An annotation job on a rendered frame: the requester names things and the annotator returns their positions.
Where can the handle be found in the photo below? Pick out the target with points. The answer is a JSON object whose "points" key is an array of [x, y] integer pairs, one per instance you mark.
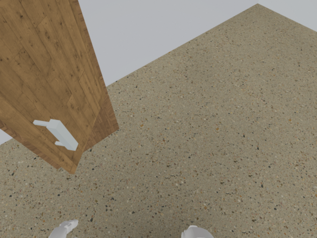
{"points": [[60, 132]]}

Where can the left robot hand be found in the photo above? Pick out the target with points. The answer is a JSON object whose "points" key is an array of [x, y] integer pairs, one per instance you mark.
{"points": [[63, 229]]}

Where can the cupboard door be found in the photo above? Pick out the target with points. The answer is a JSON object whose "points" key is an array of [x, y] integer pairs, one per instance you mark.
{"points": [[47, 71]]}

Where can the robot right thigh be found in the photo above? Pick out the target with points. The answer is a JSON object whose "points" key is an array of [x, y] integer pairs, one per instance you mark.
{"points": [[196, 232]]}

